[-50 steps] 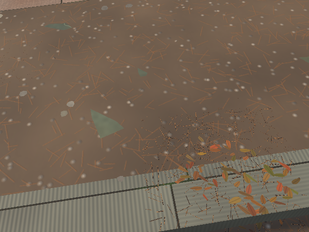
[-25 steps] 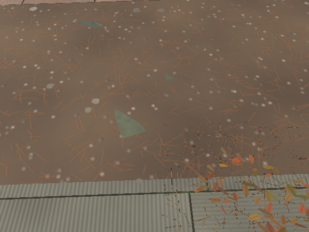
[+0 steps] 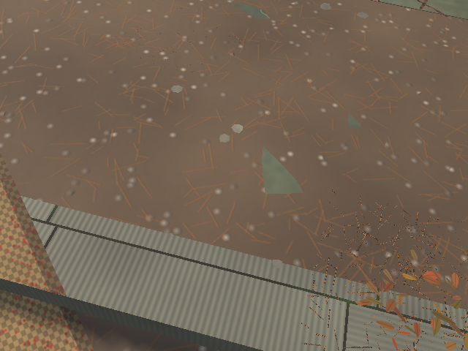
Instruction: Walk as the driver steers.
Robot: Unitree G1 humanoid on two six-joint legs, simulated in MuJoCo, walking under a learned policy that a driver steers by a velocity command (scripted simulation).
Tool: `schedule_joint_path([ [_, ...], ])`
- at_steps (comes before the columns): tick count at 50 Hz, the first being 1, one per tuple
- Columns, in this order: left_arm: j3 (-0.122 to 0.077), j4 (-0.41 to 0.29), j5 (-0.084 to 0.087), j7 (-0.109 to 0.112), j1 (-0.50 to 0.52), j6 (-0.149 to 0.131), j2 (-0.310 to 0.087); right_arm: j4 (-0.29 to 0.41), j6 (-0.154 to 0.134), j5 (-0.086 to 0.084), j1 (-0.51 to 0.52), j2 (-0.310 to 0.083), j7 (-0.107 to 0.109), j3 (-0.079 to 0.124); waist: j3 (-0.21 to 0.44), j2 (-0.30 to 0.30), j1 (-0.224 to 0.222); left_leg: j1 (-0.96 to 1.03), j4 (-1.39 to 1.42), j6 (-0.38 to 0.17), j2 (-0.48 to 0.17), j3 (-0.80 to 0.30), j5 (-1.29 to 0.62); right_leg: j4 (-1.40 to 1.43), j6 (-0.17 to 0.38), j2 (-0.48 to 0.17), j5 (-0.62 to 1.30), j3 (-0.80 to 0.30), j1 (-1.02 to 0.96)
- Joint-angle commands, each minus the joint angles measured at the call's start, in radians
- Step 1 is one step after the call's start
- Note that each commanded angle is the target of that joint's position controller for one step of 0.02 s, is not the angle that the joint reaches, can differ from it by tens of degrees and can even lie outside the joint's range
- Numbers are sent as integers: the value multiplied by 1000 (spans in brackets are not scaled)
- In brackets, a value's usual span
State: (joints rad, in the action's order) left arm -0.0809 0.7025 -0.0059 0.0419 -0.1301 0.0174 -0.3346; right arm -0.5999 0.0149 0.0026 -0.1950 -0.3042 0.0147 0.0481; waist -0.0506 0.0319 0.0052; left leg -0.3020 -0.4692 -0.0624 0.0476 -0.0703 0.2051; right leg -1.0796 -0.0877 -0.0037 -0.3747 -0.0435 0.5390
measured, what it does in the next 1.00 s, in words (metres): walks ahead, turning right: right foot, then right foot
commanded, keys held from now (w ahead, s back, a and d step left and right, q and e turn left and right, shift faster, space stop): e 0.14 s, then w+e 0.76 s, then w+q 0.10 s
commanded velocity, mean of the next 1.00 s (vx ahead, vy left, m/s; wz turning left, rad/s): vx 0.31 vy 0.00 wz -0.36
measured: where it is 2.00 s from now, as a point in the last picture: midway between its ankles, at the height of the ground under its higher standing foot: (318, 202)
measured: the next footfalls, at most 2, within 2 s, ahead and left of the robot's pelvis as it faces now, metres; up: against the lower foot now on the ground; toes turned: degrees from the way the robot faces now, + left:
right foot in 0.22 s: +0.04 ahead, -0.14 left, +0.00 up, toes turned -1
right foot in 0.76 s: +0.26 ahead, -0.18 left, +0.00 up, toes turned -21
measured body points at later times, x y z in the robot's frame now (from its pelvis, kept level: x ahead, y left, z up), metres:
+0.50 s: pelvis +0.07 -0.01 +0.00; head +0.09 -0.01 +0.45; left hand +0.23 +0.24 -0.12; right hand +0.10 -0.31 -0.11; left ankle +0.03 +0.08 -0.74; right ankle +0.02 -0.13 -0.69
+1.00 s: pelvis +0.27 -0.13 -0.01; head +0.28 -0.16 +0.44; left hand +0.41 +0.10 -0.13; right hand +0.34 -0.41 -0.11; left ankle +0.35 -0.03 -0.50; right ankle +0.22 -0.16 -0.74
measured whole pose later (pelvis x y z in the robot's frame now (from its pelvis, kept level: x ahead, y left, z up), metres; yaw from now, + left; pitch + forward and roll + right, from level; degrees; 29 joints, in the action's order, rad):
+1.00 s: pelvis +0.27 -0.13 -0.01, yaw -27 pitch +3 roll +0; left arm -0.03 0.83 -0.03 -0.02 -0.42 -0.05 -0.24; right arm -0.60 0.00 0.06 -0.15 -0.19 0.01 -0.01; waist 0.01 -0.04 0.00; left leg -1.01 -1.87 -0.02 -0.07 0.00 0.39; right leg -0.50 0.13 0.14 -0.30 -0.05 0.24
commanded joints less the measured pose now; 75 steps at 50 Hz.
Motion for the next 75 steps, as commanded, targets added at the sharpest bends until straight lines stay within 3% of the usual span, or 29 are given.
schedule_joint_path([
  [1,-2,-37,4,-4,-24,-8,-38,68,-16,8,53,-105,16,25,176,-148,-9,164,119,-154,-229,-184,-324,119,-14,-37,60,-15,-35],
  [8,12,-39,15,-22,-15,-17,-46,7,-20,25,60,-106,-4,11,82,-163,11,57,158,-148,-229,-187,72,509,30,-35,73,36,-272],
  [9,29,-2,-37,-40,-67,8,-12,-22,-4,43,-6,-114,-11,10,66,-134,2,38,153,-95,-204,-156,123,601,61,33,52,91,-339],
  [11,29,-6,-42,-54,-88,1,-37,-14,-1,45,7,-110,-9,12,43,-114,-7,-11,114,-46,-171,-146,281,627,114,-20,72,-3,-383],
  [13,-4,12,-15,-61,-105,-5,-122,32,-4,48,70,-76,-14,2,-12,60,-2,-55,-20,3,-24,13,304,697,215,-95,-99,-211,-289],
  [16,-16,18,-23,-68,-148,-6,-132,49,-35,48,75,-49,-28,-1,-42,212,-17,-119,-157,15,26,94,253,828,286,-207,-190,-446,-323],
  [19,-10,-35,-2,-66,-2,-8,-73,9,-70,37,-70,-46,-22,4,13,99,95,249,75,-25,-47,-5,175,696,202,-75,-80,-292,-101],
  [21,6,-114,-15,-65,77,-23,-9,-53,-73,49,-243,-225,-5,56,16,-233,140,473,284,-144,-402,-453,297,284,134,95,-148,-9,221],
  [22,-6,-104,-39,-64,62,-22,-53,-70,-70,53,-268,-181,0,48,-26,-124,118,458,263,-190,-458,-467,144,139,149,24,-171,-37,276],
  [26,-2,-68,-26,-99,13,-12,-18,-77,-84,43,-172,-76,1,16,-15,-124,52,415,285,-120,-316,-135,-102,37,139,-21,19,-12,240],
  [32,36,-131,-34,-128,128,-6,37,-135,-91,29,-190,-104,-6,18,3,-178,49,307,231,-68,-267,136,-440,271,121,-10,150,104,57],
  [36,13,-88,-43,-95,-79,-5,-15,-117,-82,11,-151,-161,0,26,158,-167,-69,200,-180,-40,-281,223,-1044,362,212,107,134,186,-342],
  [37,-5,-42,-43,-86,-224,-14,-38,-100,-79,0,-110,-169,-4,28,215,-138,-150,79,-381,-14,-254,243,-864,494,234,118,227,158,-553],
  [38,-30,-1,-41,-71,-319,-18,-105,-83,-82,16,-85,-113,-13,15,221,-15,-189,-177,-705,18,-158,240,-186,574,259,21,231,10,-751],
  [39,-36,-37,-33,-63,-284,-21,-197,-51,-85,42,-97,50,-13,-29,180,139,-103,-385,-1085,42,-97,174,333,559,292,-235,495,-377,-700],
  [40,-61,-64,-5,-61,-279,-8,-248,11,-81,41,-152,-54,-16,-7,348,123,-105,-467,-1129,62,-47,4,221,795,449,-356,254,-703,-754],
  [42,-22,-50,-16,-43,-194,-3,-110,11,-85,57,-55,-78,-19,-7,35,8,-53,-601,-1163,72,-114,52,136,864,425,-272,-169,-569,-506],
  [43,-8,-34,-16,-43,-181,-15,-76,7,-82,70,-54,-48,-19,-15,0,-22,-17,-602,-1174,68,-134,48,136,846,395,-208,-105,-507,-416],
  [51,43,144,-23,-58,-337,-96,11,149,-17,48,196,131,1,-86,-33,9,13,-942,-1444,14,-108,140,196,850,275,-103,66,-251,-244],
  [57,45,185,-1,-7,-396,-96,-11,157,2,31,203,98,-26,-89,57,17,-15,-621,-896,-42,-105,237,138,992,269,-149,844,-45,-513],
  [61,25,157,-29,4,-355,-77,-77,53,4,18,-45,45,-29,-59,235,106,107,-235,-616,-116,50,284,298,585,229,-236,1791,55,-679],
  [62,17,135,10,1,-264,-59,-149,102,-44,-60,-65,-62,-46,-12,295,166,187,-76,-342,-119,14,172,80,412,218,-239,1876,13,-687],
  [63,10,80,-10,9,-217,-60,-149,44,-62,-54,-211,-143,-56,16,379,46,230,216,-155,-170,-55,-133,72,83,210,-142,1406,17,-491],
  [64,52,20,-45,-28,-258,-79,50,-16,-71,-20,-235,-195,-48,28,420,-413,86,506,97,-365,-337,-839,2,-396,128,176,56,-52,57],
  [65,31,41,-40,-74,-288,-132,-28,-4,-77,3,-203,-91,-15,12,378,-226,87,439,182,-344,-371,-985,105,-633,157,117,50,-213,171],
  [66,30,-1,4,-89,-189,-144,-26,-34,-85,-9,-188,-42,-14,-5,171,-89,64,293,186,-300,-364,-840,173,-717,164,94,42,-163,265],
  [68,66,-66,5,-86,-103,-149,63,-71,-96,-3,-122,14,-41,-23,-11,103,-36,43,185,-206,-247,-477,19,-660,189,6,103,-90,303],
  [72,72,-109,-4,-55,-101,-109,47,-82,-111,-20,-72,23,-52,-24,0,5,-97,-101,228,-149,-54,-134,-256,-337,143,-55,218,22,197],
  [75,78,-165,-28,-34,53,-113,66,-129,-111,-26,-198,-30,-24,-2,51,-87,-17,-19,233,-107,-37,-100,-494,-54,87,-24,334,86,172],
])
Keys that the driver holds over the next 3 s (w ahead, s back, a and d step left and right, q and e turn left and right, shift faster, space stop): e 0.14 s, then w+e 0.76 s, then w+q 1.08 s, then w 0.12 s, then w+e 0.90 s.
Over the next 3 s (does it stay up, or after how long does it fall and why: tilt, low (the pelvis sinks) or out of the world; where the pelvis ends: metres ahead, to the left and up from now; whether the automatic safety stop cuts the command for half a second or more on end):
stays up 1.37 -0.34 0.10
